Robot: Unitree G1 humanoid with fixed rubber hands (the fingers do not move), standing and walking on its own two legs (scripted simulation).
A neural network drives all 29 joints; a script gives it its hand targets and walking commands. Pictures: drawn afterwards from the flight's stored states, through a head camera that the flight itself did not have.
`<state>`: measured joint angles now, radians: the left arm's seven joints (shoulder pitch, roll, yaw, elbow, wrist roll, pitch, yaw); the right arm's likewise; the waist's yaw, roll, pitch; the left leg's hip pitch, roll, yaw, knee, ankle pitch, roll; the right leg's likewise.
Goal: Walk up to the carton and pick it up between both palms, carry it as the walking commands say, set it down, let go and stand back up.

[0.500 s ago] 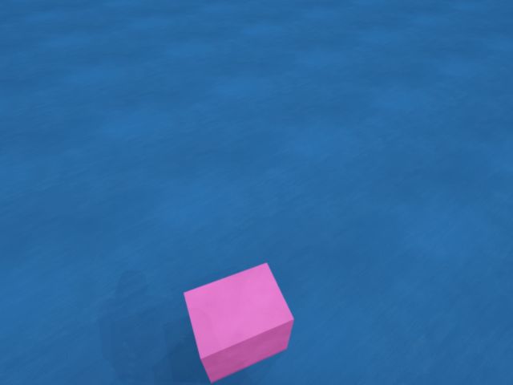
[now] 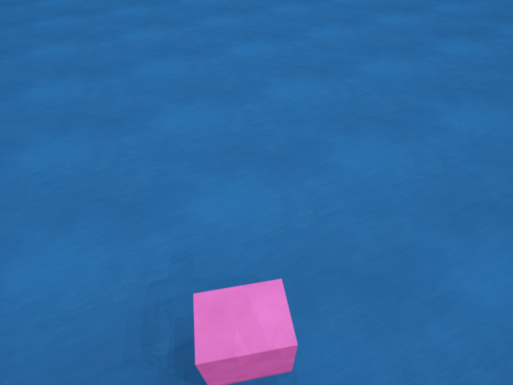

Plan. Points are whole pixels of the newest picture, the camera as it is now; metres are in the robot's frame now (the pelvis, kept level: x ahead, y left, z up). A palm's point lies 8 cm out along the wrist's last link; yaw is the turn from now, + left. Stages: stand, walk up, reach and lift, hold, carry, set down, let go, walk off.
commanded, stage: walk up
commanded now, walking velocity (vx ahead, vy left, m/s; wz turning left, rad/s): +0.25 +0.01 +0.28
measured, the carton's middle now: (244, 334) +0.43 +0.07 -0.63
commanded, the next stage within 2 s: stand in 2.00 s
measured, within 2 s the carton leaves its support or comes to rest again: neither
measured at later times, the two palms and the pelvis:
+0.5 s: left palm out of the picture +0.09 +0.28 -0.15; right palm (373, 361) +0.22 -0.18 -0.13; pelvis +0.10 +0.03 +0.00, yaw +5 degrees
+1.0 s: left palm out of the picture +0.10 +0.20 -0.12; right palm out of the picture +0.11 -0.29 -0.15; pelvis +0.05 -0.04 +0.00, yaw +5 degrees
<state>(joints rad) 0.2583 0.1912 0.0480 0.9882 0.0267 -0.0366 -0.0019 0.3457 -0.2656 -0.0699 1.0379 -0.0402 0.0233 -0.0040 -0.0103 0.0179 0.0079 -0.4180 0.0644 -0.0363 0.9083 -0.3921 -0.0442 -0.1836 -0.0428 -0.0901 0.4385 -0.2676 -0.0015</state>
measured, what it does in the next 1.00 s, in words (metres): steps on the spot: left foot, then right foot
